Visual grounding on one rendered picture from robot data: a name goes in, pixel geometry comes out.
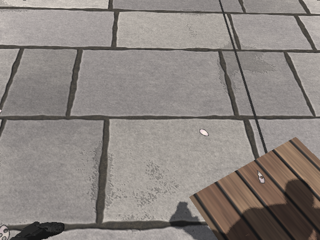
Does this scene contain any left robot hand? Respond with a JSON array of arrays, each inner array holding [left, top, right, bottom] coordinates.
[[10, 221, 65, 240]]

